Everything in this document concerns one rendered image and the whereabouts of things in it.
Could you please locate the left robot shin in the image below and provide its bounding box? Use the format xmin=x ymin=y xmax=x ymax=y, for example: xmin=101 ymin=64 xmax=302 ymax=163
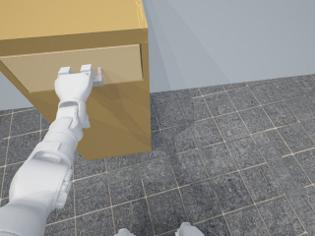
xmin=118 ymin=228 xmax=130 ymax=233

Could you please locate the right robot thigh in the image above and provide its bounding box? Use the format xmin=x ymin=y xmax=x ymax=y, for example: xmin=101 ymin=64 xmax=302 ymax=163
xmin=174 ymin=225 xmax=205 ymax=236

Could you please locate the handle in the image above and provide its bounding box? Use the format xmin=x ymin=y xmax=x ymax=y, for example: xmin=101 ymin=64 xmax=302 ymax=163
xmin=54 ymin=67 xmax=103 ymax=87

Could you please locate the robot left forearm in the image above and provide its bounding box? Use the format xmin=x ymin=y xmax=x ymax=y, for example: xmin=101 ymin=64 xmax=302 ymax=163
xmin=9 ymin=97 xmax=87 ymax=201

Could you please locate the cabinet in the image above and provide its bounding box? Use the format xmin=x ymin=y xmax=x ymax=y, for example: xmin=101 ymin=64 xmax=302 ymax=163
xmin=0 ymin=0 xmax=152 ymax=161

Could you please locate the robot left upper arm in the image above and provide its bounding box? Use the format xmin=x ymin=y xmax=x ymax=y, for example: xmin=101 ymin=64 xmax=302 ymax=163
xmin=0 ymin=158 xmax=73 ymax=236

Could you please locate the left robot hand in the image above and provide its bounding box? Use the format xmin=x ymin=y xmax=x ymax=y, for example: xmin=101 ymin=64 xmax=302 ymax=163
xmin=54 ymin=64 xmax=95 ymax=129

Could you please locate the drawer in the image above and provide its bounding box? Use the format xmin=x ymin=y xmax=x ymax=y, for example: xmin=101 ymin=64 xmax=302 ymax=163
xmin=0 ymin=44 xmax=142 ymax=92

